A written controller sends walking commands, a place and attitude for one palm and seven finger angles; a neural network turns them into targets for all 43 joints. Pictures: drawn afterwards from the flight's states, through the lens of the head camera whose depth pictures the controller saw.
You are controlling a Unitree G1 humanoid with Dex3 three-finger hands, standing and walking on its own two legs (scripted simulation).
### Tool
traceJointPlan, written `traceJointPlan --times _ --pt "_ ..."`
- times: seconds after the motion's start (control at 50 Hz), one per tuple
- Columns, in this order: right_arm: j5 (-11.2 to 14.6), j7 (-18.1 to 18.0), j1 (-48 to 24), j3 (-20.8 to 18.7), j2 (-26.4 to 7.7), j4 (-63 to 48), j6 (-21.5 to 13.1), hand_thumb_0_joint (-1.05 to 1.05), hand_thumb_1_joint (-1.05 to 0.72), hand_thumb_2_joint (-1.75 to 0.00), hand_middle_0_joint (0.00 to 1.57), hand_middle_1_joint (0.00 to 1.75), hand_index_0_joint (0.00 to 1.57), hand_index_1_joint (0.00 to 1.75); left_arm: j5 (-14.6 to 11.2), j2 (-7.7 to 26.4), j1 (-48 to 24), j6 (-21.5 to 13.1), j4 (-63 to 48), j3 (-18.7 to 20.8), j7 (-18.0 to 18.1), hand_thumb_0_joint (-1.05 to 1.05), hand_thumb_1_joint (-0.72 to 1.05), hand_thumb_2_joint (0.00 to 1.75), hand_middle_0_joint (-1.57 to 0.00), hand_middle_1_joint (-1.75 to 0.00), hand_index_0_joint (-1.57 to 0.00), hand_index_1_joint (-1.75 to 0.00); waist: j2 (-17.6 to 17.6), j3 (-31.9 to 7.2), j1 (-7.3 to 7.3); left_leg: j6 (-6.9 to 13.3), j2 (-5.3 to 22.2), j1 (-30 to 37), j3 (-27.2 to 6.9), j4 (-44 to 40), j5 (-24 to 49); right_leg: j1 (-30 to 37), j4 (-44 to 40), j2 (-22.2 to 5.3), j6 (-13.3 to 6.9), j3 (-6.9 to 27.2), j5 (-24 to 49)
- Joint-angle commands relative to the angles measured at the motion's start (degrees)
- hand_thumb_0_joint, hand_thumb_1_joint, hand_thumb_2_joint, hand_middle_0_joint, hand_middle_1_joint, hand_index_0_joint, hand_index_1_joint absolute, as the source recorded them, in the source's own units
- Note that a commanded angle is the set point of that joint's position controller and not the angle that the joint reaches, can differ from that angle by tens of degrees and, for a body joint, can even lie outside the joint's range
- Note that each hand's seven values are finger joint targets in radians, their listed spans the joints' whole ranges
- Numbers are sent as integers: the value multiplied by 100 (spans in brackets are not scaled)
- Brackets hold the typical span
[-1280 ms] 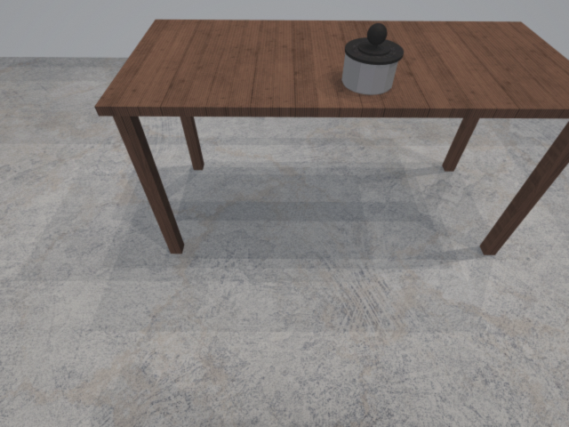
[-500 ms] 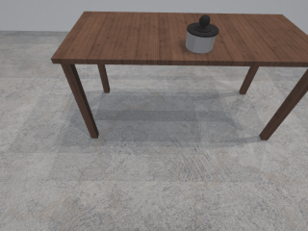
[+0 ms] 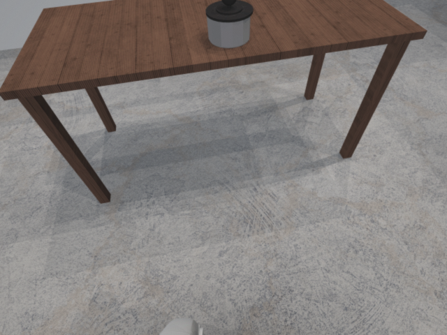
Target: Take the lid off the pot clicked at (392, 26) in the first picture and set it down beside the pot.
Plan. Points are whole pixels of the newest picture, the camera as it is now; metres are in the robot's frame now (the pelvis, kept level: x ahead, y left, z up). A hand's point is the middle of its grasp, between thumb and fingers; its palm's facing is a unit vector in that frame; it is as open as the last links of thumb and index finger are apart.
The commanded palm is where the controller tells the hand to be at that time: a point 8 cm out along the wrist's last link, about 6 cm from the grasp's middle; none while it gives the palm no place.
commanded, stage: walk to a spot facing it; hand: left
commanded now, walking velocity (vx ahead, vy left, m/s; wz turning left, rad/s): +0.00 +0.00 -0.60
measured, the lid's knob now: out of the picture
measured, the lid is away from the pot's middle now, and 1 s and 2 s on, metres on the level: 0.00 0.00 0.00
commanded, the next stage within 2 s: turn to face it in 1.50 s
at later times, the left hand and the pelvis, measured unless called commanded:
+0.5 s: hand (116, 332) +0.14 +0.24 -0.15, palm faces -0.23 -0.95 -0.22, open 7.4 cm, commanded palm none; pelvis +0.01 +0.04 +0.01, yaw -18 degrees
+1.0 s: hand (230, 262) +0.29 +0.02 -0.16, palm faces -0.58 -0.79 -0.19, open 7.3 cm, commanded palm none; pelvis +0.11 -0.07 +0.00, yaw -34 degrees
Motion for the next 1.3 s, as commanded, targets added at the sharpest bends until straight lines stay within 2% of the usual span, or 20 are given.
traceJointPlan --times 0.0,0.18,0.26,0.28,0.32,0.34,0.42,0.64,0.68,0.72,0.74,0.76,0.8,0.86,1.04,1.12,1.16,1.18,1.22,1.28 --pt "10 -52 -208 -133 -450 -566 -206 0 -90 -90 20 30 20 30 17 1233 261 -184 -397 346 108 0 90 90 -20 -30 -20 -30 -681 -710 23 -99 78 -412 -232 -106 212 902 -1528 -1488 -564 2127 1548" --pt "88 -100 -447 -103 -377 -871 -271 0 -90 -90 20 30 20 30 60 1322 306 -103 -453 438 87 0 90 90 -20 -30 -20 -30 -990 -829 164 -18 -213 216 -287 -1730 -86 845 -1474 -1289 -601 2733 1767" --pt "111 -125 281 -84 -410 -799 -355 0 -90 -90 20 30 20 30 41 1379 -85 -55 -567 446 57 0 90 90 -20 -30 -20 -30 -1050 -1125 -126 124 -383 1509 -194 -3291 342 322 -1367 -937 -260 2737 785" --pt "100 -141 583 -103 -569 -727 -406 0 -90 -90 20 30 20 30 23 1271 -219 -43 -648 414 29 0 90 90 -20 -30 -20 -30 -928 -1153 -266 246 -182 2569 -348 -3981 406 -564 -1155 -606 -15 2501 -404" --pt "-27 -177 1026 -301 -1581 -781 -449 0 -90 -90 20 30 20 30 20 821 -604 -79 -1033 340 -113 0 90 90 -20 -30 -20 -30 1379 -580 -591 1139 2341 3352 -3141 -5446 -1821 -2936 1392 390 571 549 -1774" --pt "-29 -143 851 -256 -1491 -813 -453 0 -90 -90 20 30 20 30 105 1036 -913 -139 -1093 415 -177 0 90 90 -20 -30 -20 -30 871 -72 -563 1393 2593 2329 -3289 -5572 -1821 -2840 2235 -222 610 449 -1347" --pt "-5 -114 419 -20 -761 -816 -618 0 -90 -90 20 30 20 30 114 823 -382 -86 -702 368 -377 0 90 90 -20 -30 -20 -30 762 73 -44 898 1265 1654 -943 -5230 -277 -2443 3490 -442 683 84 78" --pt "-89 -27 1574 -124 -993 -255 -742 0 -90 -90 20 30 20 30 63 530 -1601 -176 -1052 147 -464 0 90 90 -20 -30 -20 -30 747 227 -492 974 1671 2316 463 -4635 2087 -1587 769 -758 470 -681 85" --pt "-81 -15 1468 -158 -1111 -236 -711 0 -90 -90 20 30 20 30 52 636 -1147 -236 -902 199 -435 0 90 90 -20 -30 -20 -30 598 12 -230 825 1629 2118 797 -3842 3075 -496 275 -510 281 -899 -61" --pt "-2 69 1477 -71 -917 -280 -675 0 -90 -90 20 30 20 30 84 1314 602 -378 -363 387 -317 0 90 90 -20 -30 -20 -30 -526 -1108 566 341 1150 552 1386 -1072 2731 2594 -348 -634 -108 -506 -21" --pt "88 99 1545 19 -453 -524 -679 0 -90 -90 20 30 20 30 25 2079 1328 -433 -210 574 -206 0 90 90 -20 -30 -20 -30 -1885 -1890 724 35 295 -1136 1223 1027 -987 3667 -1216 -2605 -809 2665 -650" --pt "45 42 765 -29 -563 -748 -678 0 -90 -90 20 30 20 30 -94 2221 1430 -359 -135 585 -138 0 90 90 -20 -30 -20 -30 -1171 -1464 804 170 335 -1715 261 1713 -1202 3108 -1863 -2896 -1083 3445 -890" --pt "-4 69 743 -87 -640 -624 -639 0 -90 -90 20 30 20 30 -50 1731 232 -330 -444 446 -65 0 90 90 -20 -30 -20 -30 -1013 -944 259 219 640 -1474 -16 1768 -134 1442 -2200 -2501 -876 2886 -2661" --pt "-96 86 1241 -51 -387 -269 -447 0 -90 -90 20 30 20 30 30 1171 -508 -407 -512 274 -1 0 90 90 -20 -30 -20 -30 -688 -479 -343 46 747 -483 129 720 479 -105 -2260 -1838 -597 1354 -1209" --pt "-43 176 729 -79 -62 -506 -565 0 -90 -90 20 30 20 30 56 1081 -59 -482 -125 300 -13 0 90 90 -20 -30 -20 -30 -731 -205 -156 79 340 248 371 -1809 596 -39 -2330 -1688 -708 1310 -1208" --pt "-37 92 1534 -116 -174 -230 -703 0 -90 -90 20 30 20 30 19 804 -123 -431 -95 274 -35 0 90 90 -20 -30 -20 -30 -128 -164 -542 124 209 2230 390 -3300 488 -928 -1161 -1050 -345 858 -1437" --pt "-152 -2 2551 -277 -1046 -47 -731 0 -90 -90 20 30 20 30 -5 247 -212 -474 -350 166 -113 0 90 90 -20 -30 -20 -30 1862 -134 -833 997 2432 2945 -3009 -5387 -2003 -2512 2199 -40 183 -372 -1543" --pt "-126 -39 2345 -203 -788 -26 -712 0 -90 -90 20 30 20 30 75 533 -528 -478 -360 237 -94 0 90 90 -20 -30 -20 -30 1249 87 -790 1094 2472 2490 -3282 -5656 -2216 -2694 3109 -419 161 117 -1085" --pt "-68 -48 1639 -54 -315 -144 -784 0 -90 -90 20 30 20 30 110 550 -310 -465 -98 300 -172 0 90 90 -20 -30 -20 -30 339 240 -379 842 2060 2020 -2108 -5544 -1182 -2633 3641 -770 233 197 -85" --pt "5 -89 1434 -15 -118 -48 -911 0 -90 -90 20 30 20 30 125 277 108 -304 151 284 -207 0 90 90 -20 -30 -20 -30 289 48 -120 559 1522 1983 -385 -5342 905 -2244 3499 -873 423 81 588"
